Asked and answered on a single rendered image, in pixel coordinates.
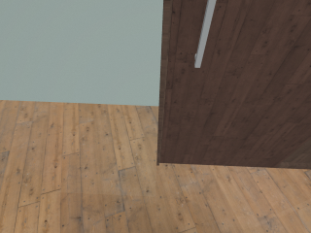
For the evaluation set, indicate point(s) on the wardrobe door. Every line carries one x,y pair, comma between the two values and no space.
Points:
249,103
301,155

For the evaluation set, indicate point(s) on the handle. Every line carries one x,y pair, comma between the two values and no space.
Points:
210,7

